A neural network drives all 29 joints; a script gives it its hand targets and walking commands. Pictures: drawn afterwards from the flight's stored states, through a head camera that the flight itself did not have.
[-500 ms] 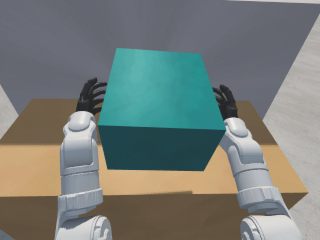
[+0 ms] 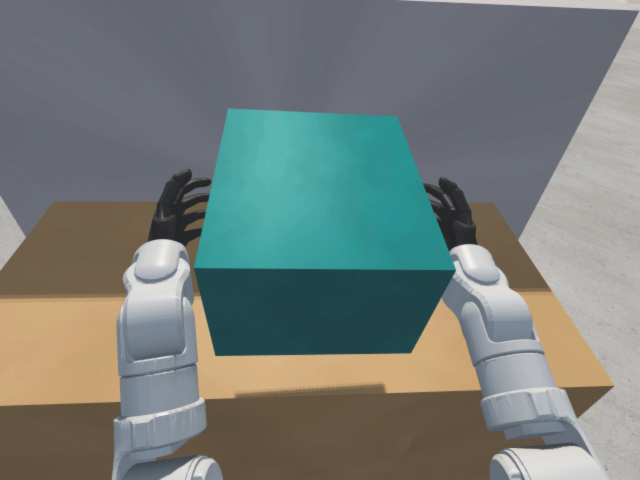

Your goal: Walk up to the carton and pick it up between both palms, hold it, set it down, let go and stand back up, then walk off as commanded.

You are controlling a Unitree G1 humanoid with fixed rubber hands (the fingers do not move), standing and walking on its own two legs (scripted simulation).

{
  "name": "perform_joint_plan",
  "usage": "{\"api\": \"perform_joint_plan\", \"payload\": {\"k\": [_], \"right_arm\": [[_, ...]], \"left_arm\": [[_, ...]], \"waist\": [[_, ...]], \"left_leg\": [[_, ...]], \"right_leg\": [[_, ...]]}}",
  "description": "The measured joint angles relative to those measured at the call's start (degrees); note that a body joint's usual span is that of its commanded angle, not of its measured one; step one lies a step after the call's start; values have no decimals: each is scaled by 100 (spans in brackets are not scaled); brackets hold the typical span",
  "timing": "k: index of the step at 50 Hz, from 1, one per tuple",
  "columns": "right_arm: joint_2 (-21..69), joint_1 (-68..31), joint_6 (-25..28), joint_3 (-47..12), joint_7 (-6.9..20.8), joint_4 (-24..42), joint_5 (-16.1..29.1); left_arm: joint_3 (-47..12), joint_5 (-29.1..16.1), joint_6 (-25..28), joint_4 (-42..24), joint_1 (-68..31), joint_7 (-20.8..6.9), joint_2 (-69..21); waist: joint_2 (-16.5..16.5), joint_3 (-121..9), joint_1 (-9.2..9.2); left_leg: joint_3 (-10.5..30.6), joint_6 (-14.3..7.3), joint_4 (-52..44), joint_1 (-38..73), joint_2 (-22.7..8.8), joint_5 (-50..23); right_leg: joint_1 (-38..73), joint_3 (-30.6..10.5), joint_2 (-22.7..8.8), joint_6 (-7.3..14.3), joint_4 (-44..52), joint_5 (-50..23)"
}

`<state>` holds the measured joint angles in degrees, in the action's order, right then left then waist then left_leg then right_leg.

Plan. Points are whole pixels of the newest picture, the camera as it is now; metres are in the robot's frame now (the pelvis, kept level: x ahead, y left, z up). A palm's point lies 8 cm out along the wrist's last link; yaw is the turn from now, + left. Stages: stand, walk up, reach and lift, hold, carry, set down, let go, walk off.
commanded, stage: hold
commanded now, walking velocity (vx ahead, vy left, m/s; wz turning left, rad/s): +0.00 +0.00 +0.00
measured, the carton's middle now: (314, 224) +0.41 +0.00 +0.15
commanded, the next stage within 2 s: none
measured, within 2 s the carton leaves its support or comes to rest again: neither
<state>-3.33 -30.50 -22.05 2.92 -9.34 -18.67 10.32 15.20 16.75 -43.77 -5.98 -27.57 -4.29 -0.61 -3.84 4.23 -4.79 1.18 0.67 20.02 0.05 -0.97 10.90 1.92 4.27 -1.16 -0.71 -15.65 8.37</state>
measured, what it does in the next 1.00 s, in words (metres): stands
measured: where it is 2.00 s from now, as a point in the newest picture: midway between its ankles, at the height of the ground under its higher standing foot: outside the picture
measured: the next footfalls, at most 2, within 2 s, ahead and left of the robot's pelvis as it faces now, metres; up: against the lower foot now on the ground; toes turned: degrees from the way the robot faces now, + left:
none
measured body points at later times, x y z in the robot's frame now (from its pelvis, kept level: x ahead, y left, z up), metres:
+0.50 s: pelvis -0.01 -0.01 +0.00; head -0.05 +0.02 +0.45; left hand +0.36 +0.17 +0.19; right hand +0.36 -0.16 +0.17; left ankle +0.01 +0.12 -0.75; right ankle +0.01 -0.13 -0.75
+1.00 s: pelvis -0.01 +0.00 +0.00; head -0.04 +0.03 +0.45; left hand +0.36 +0.17 +0.19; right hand +0.36 -0.17 +0.17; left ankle +0.01 +0.12 -0.75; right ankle +0.01 -0.13 -0.75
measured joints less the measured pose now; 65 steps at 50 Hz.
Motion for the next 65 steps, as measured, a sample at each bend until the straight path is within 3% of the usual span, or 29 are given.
{"api": "perform_joint_plan", "payload": {"k": [19, 26, 47, 65], "right_arm": [[84, -213, -1, 160, 28, -195, -217], [135, -414, 37, 309, 74, -541, -339], [18, -145, 64, 91, 36, -216, -57], [4, -228, 9, 144, 66, -254, -135]], "left_arm": [[175, -55, 161, 388, -266, -27, 10], [235, -12, 190, 768, -518, -44, 68], [51, -35, 154, 250, -110, 45, 2], [92, 11, 125, 350, -252, 32, -22]], "waist": [[88, -47, 63], [29, -109, 100], [18, -63, 38], [68, -52, 47]], "left_leg": [[16, 6, -74, -113, -7, -133], [33, 9, -111, -211, 2, -190], [-10, -5, -26, -82, -1, -61], [-23, -2, -106, -71, -10, -102]], "right_leg": [[-151, 13, 8, 30, -19, -81], [-264, 30, -1, 42, -32, -103], [-88, -13, 3, 10, 20, -65], [-122, -26, 12, 23, 16, -65]]}}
